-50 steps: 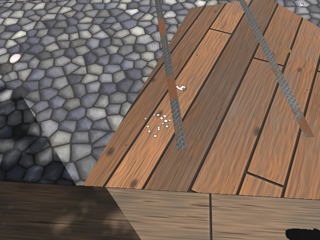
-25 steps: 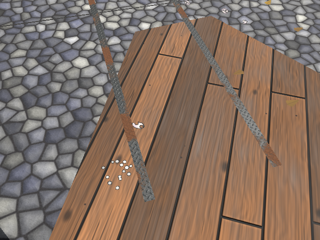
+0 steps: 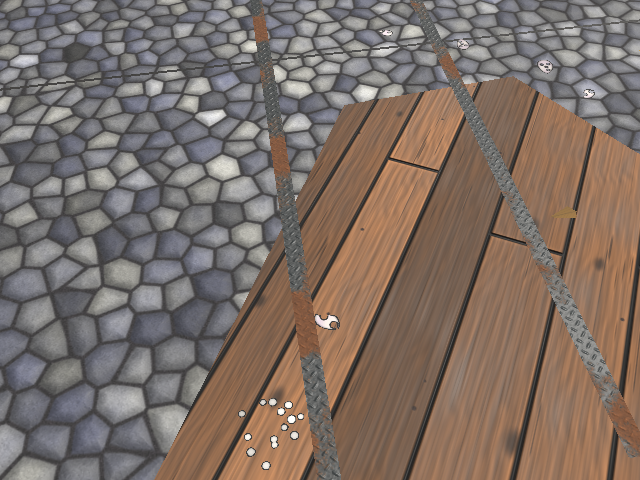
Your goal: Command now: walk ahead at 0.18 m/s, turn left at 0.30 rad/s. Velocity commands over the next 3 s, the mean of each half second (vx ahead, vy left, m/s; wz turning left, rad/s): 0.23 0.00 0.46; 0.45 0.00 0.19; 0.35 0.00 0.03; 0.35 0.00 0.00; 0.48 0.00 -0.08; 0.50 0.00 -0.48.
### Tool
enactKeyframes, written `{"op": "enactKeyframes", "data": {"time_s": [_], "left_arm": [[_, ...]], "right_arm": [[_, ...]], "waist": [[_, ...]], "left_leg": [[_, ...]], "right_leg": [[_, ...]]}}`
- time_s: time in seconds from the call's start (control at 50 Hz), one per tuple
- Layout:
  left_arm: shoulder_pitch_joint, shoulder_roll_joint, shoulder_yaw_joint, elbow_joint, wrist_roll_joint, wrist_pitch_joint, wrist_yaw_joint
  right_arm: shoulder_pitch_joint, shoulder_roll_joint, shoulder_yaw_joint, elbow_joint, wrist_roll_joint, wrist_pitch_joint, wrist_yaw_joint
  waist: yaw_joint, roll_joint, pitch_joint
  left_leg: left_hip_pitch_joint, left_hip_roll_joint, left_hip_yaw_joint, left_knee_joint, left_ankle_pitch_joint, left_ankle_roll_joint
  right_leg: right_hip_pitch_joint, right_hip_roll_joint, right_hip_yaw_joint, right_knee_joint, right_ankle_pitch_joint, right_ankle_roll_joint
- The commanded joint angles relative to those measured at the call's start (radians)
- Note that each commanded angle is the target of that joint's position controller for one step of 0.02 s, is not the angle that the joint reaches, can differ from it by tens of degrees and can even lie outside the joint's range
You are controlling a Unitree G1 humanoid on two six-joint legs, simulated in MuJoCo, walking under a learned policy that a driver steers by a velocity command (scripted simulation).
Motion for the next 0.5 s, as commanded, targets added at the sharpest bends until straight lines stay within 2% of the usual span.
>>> {"op": "enactKeyframes", "data": {"time_s": [0.02,0.08,0.14,0.16,0.18,0.2,0.22,0.24,0.26,0.28,0.3,0.32,0.34,0.36,0.38,0.42,0.44,0.46,0.48,0.5], "left_arm": [[-0.054,0.156,0.039,-0.068,-0.007,-0.005,0.024],[-0.018,0.163,0.048,-0.062,-0.016,0.022,0.04],[-0.064,0.185,0.06,-0.093,-0.028,0.044,0.046],[-0.098,0.196,0.064,-0.11,-0.034,0.048,0.042],[-0.144,0.208,0.068,-0.128,-0.043,0.046,0.035],[-0.154,0.203,0.069,-0.122,-0.063,0.041,0.03],[-0.198,0.202,0.071,-0.125,-0.083,0.03,0.024],[-0.22,0.172,0.069,-0.136,-0.082,0.011,0.022],[-0.121,0.086,0.05,-0.17,-0.034,-0.006,0.009],[-0.125,0.13,0.056,-0.175,-0.023,-0.02,0.008],[-0.197,0.156,0.064,-0.202,-0.054,-0.02,0.01],[-0.232,0.155,0.064,-0.211,-0.047,-0.011,0.02],[-0.235,0.155,0.065,-0.202,-0.031,0.0,0.027],[-0.228,0.148,0.064,-0.196,-0.022,0.007,0.028],[-0.217,0.154,0.066,-0.173,-0.017,0.0,0.013],[-0.26,0.12,0.053,-0.176,-0.003,-0.014,-0.007],[-0.328,0.15,0.065,-0.193,-0.029,-0.027,-0.02],[-0.365,0.152,0.063,-0.203,-0.033,-0.034,-0.028],[-0.399,0.157,0.063,-0.211,-0.026,-0.032,-0.035],[-0.421,0.123,0.051,-0.217,-0.008,-0.033,-0.047]], "right_arm": [[0.064,-0.091,-0.033,-0.05,-0.003,0.016,0.003],[-0.013,-0.08,-0.038,-0.111,-0.005,0.032,0.012],[-0.024,-0.064,-0.039,-0.145,0.004,0.048,0.026],[-0.003,-0.065,-0.041,-0.147,0.006,0.055,0.029],[0.046,-0.073,-0.048,-0.139,0.007,0.063,0.029],[0.079,-0.076,-0.052,-0.145,0.011,0.066,0.029],[0.17,-0.084,-0.06,-0.122,0.016,0.063,0.027],[0.262,-0.132,-0.078,-0.092,0.017,0.051,0.017],[0.235,-0.255,-0.095,-0.098,0.018,0.03,0.008],[0.251,-0.22,-0.072,-0.129,0.015,-0.008,0.033],[0.215,-0.202,-0.072,-0.129,0.02,-0.028,0.045],[0.161,-0.178,-0.065,-0.135,0.042,-0.034,0.043],[0.119,-0.15,-0.054,-0.148,0.051,-0.035,0.033],[0.093,-0.138,-0.048,-0.16,0.044,-0.034,0.018],[0.106,-0.137,-0.047,-0.173,0.009,-0.039,0.005],[0.148,-0.149,-0.049,-0.168,0.008,-0.037,-0.022],[0.256,-0.15,-0.049,-0.126,0.012,-0.048,-0.038],[0.289,-0.146,-0.047,-0.115,0.014,-0.055,-0.046],[0.279,-0.143,-0.045,-0.115,0.012,-0.055,-0.054],[0.281,-0.124,-0.039,-0.101,0.012,-0.053,-0.061]], "waist": [[-0.029,-0.111,-0.092],[0.012,-0.137,-0.056],[0.017,-0.169,-0.054],[0.003,-0.178,-0.063],[-0.028,-0.188,-0.083],[-0.053,-0.207,-0.085],[-0.122,-0.184,-0.112],[-0.169,-0.065,-0.099],[-0.051,0.262,-0.084],[-0.076,0.126,-0.171],[-0.066,0.055,-0.121],[-0.043,-0.028,-0.078],[-0.026,-0.045,-0.056],[-0.014,-0.027,-0.062],[-0.026,-0.033,-0.094],[-0.044,-0.009,-0.116],[-0.076,0.015,-0.095],[-0.089,0.035,-0.077],[-0.088,0.028,-0.038],[-0.098,0.053,-0.034]], "left_leg": [[0.037,0.01,-0.001,0.128,-0.003,0.003],[-0.095,0.008,0.007,0.163,-0.146,-0.012],[-0.047,-0.012,0.068,0.123,-0.228,-0.026],[0.032,-0.031,0.103,0.081,-0.237,-0.021],[0.157,-0.067,0.149,0.02,-0.236,-0.008],[0.236,-0.091,0.158,-0.127,-0.26,0.021],[0.378,-0.128,0.201,-0.27,-0.129,0.051],[0.516,-0.108,0.105,-0.434,0.168,0.122],[0.676,0.131,-0.341,-0.439,0.624,0.293],[0.681,0.22,-0.51,-0.499,0.519,0.421],[0.617,0.223,-0.524,-0.541,0.243,0.422],[0.574,0.201,-0.477,-0.535,0.117,0.371],[0.524,0.192,-0.434,-0.523,0.106,0.34],[0.475,0.163,-0.381,-0.524,0.116,0.318],[0.487,0.137,-0.348,-0.498,0.133,0.309],[0.492,0.101,-0.295,-0.475,0.198,0.284],[0.583,0.095,-0.322,-0.477,0.027,0.266],[0.627,0.103,-0.354,-0.48,-0.027,0.266],[0.552,0.071,-0.31,-0.502,-0.097,0.259],[0.5,0.048,-0.29,-0.485,-0.158,0.25]], "right_leg": [[0.039,-0.34,0.087,0.022,0.784,-0.2],[0.152,-0.387,0.111,0.095,0.762,-0.201],[0.131,-0.39,0.085,0.177,0.765,-0.173],[0.087,-0.376,0.054,0.214,0.794,-0.156],[0.022,-0.35,0.012,0.276,0.85,-0.134],[-0.006,-0.349,0.011,0.338,0.853,-0.111],[-0.054,-0.325,-0.026,0.481,0.795,-0.078],[-0.207,-0.249,-0.053,0.737,0.449,-0.009],[-0.547,-0.064,-0.027,1.064,-0.428,0.073],[-0.632,-0.047,0.152,1.087,-0.459,0.07],[-0.664,-0.065,0.169,1.035,-0.405,0.06],[-0.677,-0.096,0.169,0.959,-0.347,0.058],[-0.655,-0.118,0.171,0.887,-0.302,0.065],[-0.593,-0.127,0.17,0.803,-0.259,0.072],[-0.558,-0.118,0.167,0.79,-0.112,0.072],[-0.542,-0.089,0.145,0.706,0.016,0.066],[-0.638,-0.1,0.21,0.629,0.112,0.056],[-0.695,-0.094,0.219,0.562,0.145,0.052],[-0.662,-0.077,0.194,0.443,0.221,0.055],[-0.604,-0.067,0.183,0.365,0.326,0.058]]}}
